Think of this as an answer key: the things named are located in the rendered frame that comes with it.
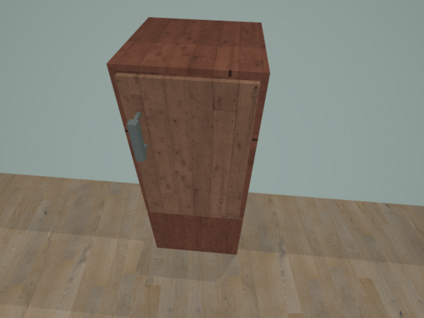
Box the cupboard door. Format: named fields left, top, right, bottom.
left=115, top=73, right=260, bottom=219

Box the handle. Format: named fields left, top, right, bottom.
left=127, top=112, right=148, bottom=162

